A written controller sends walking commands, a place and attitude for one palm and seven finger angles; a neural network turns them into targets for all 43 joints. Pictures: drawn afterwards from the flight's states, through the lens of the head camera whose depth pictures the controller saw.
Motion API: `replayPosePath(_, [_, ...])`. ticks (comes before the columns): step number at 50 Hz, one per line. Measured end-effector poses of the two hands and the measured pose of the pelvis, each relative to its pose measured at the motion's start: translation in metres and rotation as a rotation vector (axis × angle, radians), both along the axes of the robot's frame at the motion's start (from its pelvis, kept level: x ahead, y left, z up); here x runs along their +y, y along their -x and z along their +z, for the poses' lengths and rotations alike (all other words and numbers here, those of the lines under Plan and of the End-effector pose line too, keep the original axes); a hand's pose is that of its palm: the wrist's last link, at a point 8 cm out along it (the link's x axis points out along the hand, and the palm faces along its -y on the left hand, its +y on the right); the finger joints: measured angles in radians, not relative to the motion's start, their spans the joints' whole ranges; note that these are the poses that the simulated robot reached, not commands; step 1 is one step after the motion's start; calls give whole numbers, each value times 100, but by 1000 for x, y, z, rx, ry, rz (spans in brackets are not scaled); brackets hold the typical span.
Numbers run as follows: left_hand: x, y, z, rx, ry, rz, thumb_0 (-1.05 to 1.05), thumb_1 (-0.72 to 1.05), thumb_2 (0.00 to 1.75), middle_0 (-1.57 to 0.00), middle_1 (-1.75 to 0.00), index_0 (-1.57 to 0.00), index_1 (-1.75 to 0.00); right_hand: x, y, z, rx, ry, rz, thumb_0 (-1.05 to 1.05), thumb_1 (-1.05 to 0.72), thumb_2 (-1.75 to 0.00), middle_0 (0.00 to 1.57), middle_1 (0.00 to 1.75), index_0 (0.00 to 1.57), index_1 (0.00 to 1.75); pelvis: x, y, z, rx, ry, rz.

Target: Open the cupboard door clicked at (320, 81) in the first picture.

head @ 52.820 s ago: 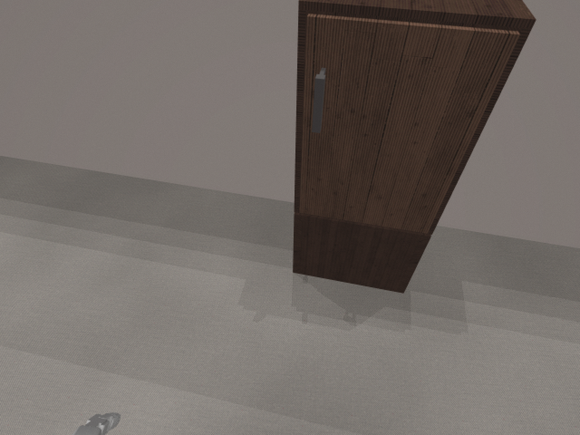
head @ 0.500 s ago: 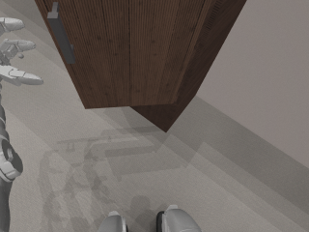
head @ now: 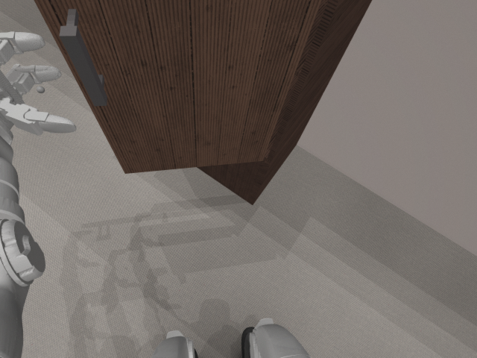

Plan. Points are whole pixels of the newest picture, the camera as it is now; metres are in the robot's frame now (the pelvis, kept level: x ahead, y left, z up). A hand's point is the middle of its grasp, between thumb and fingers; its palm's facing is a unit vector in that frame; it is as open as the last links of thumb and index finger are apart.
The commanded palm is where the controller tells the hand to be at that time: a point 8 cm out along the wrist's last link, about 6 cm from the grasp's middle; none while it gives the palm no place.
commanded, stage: slide the fingers in behind the handle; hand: left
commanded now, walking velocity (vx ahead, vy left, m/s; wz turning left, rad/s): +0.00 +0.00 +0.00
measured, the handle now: (87, 61) +0.57 +0.20 +0.10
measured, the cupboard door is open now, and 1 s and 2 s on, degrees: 44 44 44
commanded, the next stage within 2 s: close the thumb around the handle in 1.32 s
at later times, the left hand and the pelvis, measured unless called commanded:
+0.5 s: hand (73, 93) +0.50 +0.21 +0.10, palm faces +0.07 -1.00 -0.02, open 14.0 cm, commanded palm +0.48 +0.25 +0.09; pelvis +0.00 -0.01 +0.00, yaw +1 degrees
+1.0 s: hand (94, 86) +0.52 +0.18 +0.09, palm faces +0.06 -1.00 -0.02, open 13.9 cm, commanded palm +0.49 +0.23 +0.09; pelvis -0.01 -0.02 +0.00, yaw +1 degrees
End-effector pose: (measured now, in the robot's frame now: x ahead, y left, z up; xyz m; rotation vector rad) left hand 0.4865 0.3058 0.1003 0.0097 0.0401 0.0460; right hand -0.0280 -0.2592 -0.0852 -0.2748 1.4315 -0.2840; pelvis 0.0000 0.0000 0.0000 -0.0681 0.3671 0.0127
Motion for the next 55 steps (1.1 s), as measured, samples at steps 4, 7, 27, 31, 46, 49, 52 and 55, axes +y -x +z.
replayPosePath(4, [-5, 2, 0, -13, 0, -1, -1, -49, 30, -30, -120, -30, -120, 1, -13, -2, -23, -14, 10, 0, -91, -90, 21, 30, 20, 30, 1, -4, 1, -5, 0, 2])
replayPosePath(7, [-12, 4, 1, -18, -4, -7, -1, -49, 30, -30, -120, -30, -120, 1, -23, -4, -43, -22, 19, 0, -91, -90, 21, 30, 20, 30, 0, -6, 2, -10, -1, 7])
replayPosePath(27, [-49, 5, 1, -6, -18, 15, -1, -50, 30, -30, -120, -30, -120, -16, -30, -12, -94, -28, 49, 0, -91, -90, 20, 30, 20, 30, -15, 6, -1, -28, -20, 19])
replayPosePath(31, [-58, 3, 2, -15, -18, 4, -1, -50, 30, -30, -120, -30, -120, -20, -17, -12, -69, -27, 35, 0, -91, -90, 20, 30, 20, 30, -17, 7, -1, -22, -22, 15])
replayPosePath(46, [-69, -10, -3, -7, -11, 15, -1, -49, 30, -30, -120, -30, -120, -20, 12, -7, -12, -23, -12, 0, -91, -90, 20, 30, 20, 30, -19, 8, -1, -7, -23, 3])
replayPosePath(49, [-70, -10, -4, 3, -6, 12, -1, -49, 30, -30, -120, -30, -120, -18, 10, -7, -11, -27, -11, 0, -91, -90, 20, 30, 20, 30, -17, 6, -1, -6, -22, 4])
replayPosePath(52, [-70, -10, -4, 7, -9, 15, -1, -49, 30, -30, -120, -30, -121, -16, 6, -8, -17, -31, -4, 0, -91, -90, 20, 30, 20, 30, -15, 4, 0, -6, -21, 5])
replayPosePath(55, [-70, -11, -4, 5, -12, 20, -1, -49, 30, -30, -120, -31, -121, -13, 0, -9, -24, -36, 7, 0, -91, -90, 20, 30, 20, 30, -14, 3, -1, -5, -21, 10])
